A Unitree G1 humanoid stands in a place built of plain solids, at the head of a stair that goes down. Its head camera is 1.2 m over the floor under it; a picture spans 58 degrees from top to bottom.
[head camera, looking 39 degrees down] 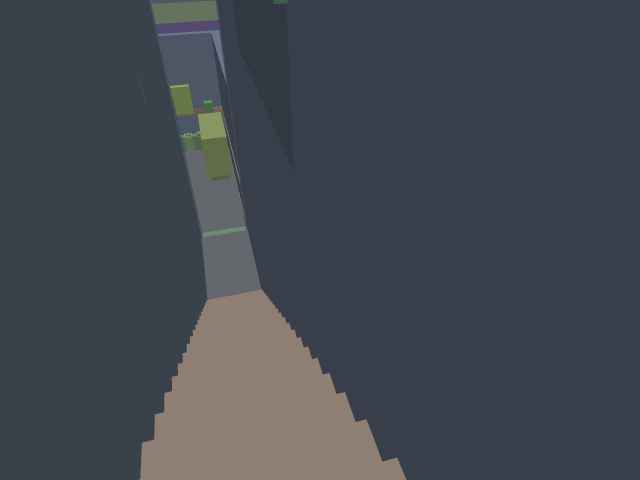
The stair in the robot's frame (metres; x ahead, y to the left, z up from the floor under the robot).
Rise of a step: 0.20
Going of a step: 0.25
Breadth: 0.95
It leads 15 degrees to the left of straight ahead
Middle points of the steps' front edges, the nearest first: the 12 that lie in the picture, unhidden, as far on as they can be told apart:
0.76 0.25 -0.40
0.99 0.32 -0.60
1.23 0.38 -0.80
1.47 0.45 -1.00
1.71 0.51 -1.21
1.95 0.58 -1.41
2.19 0.64 -1.61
2.43 0.71 -1.81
2.67 0.77 -2.01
2.90 0.84 -2.21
3.14 0.90 -2.41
3.38 0.97 -2.61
